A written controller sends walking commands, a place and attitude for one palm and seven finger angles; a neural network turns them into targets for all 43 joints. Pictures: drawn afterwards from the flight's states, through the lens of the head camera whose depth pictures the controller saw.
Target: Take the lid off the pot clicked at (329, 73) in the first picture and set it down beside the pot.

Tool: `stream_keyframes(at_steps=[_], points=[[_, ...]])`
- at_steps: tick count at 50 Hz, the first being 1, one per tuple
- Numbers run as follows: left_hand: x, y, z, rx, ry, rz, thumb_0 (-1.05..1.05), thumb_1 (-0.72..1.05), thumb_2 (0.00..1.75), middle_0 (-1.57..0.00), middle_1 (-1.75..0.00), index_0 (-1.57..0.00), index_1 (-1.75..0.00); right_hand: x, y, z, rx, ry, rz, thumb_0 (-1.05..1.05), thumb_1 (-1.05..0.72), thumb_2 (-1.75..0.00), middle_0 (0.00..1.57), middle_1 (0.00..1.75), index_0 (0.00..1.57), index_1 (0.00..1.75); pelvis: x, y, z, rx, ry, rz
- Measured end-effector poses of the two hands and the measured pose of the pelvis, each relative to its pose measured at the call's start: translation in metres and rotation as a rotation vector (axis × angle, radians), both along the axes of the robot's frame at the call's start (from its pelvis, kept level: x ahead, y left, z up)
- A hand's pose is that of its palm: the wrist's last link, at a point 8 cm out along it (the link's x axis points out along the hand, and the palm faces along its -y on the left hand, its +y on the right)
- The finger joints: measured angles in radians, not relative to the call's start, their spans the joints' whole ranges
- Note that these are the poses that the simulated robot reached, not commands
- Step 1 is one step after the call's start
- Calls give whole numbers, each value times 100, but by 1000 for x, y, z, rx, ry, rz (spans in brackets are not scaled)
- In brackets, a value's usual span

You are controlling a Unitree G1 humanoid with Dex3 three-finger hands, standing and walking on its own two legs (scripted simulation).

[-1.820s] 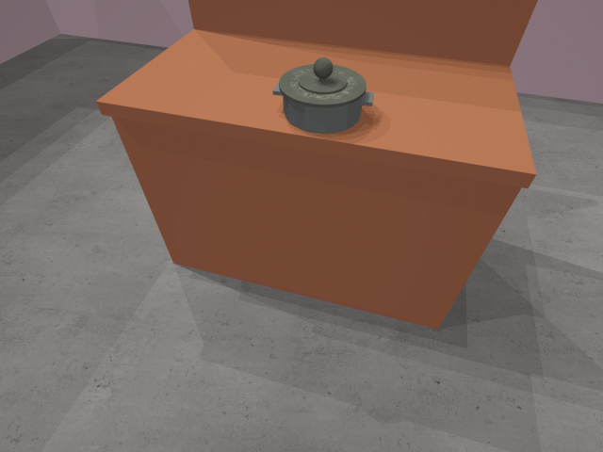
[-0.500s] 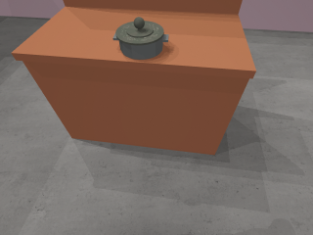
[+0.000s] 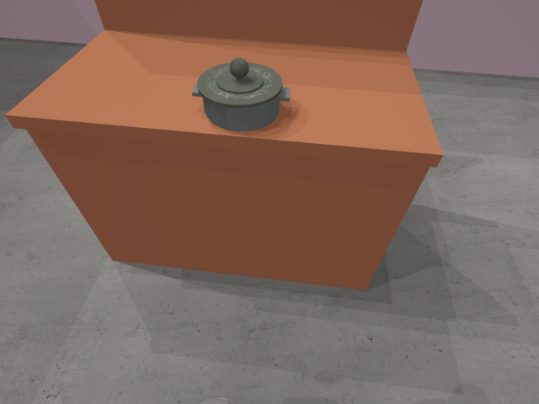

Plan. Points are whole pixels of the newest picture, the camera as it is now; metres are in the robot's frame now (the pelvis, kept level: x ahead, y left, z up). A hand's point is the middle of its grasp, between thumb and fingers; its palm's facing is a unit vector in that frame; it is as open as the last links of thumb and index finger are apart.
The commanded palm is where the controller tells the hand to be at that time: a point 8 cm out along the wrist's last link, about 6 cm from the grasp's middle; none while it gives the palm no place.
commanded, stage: take the last steps up to it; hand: left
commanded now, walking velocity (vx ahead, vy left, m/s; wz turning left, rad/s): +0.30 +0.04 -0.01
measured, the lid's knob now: (239, 68) +0.81 +0.16 +0.10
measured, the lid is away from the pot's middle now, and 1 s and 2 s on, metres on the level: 0.00 0.00 0.00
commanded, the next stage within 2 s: come to a stop and stand still in 0.76 s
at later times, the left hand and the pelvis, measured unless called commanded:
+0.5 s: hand (190, 321) +0.28 +0.19 -0.16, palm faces -0.05 -0.97 -0.22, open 7.4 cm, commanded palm none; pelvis +0.15 +0.01 -0.02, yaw -2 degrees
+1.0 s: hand (181, 335) +0.27 +0.20 -0.19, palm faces +0.08 -0.98 -0.17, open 7.4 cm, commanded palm none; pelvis +0.28 +0.03 -0.01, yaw +0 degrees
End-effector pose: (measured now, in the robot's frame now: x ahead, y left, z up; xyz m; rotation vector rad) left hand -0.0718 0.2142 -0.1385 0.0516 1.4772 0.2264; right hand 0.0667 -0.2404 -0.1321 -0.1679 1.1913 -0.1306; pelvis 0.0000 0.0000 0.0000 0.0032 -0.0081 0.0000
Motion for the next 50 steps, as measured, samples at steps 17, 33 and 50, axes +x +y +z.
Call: stream_keyframes(at_steps=[17,33,50], points=[[218,59,4,35,-255,-143,1,91,90,-19,-30,-19,-30,-20,64,-10,48,194,-137,1,-92,-90,20,30,20,30,91,34,0,30,-1,-45],[355,2,6,51,-368,-141,-1,92,90,-20,-30,-20,-30,69,17,-24,53,274,-160,1,-91,-90,20,30,20,30,194,-5,-8,-12,-19,-7],[331,39,-21,4,-63,-50,0,91,90,-19,-30,-19,-30,273,39,-2,-40,-15,-13,0,-94,-90,20,30,20,30,280,26,-8,-4,-28,-9]])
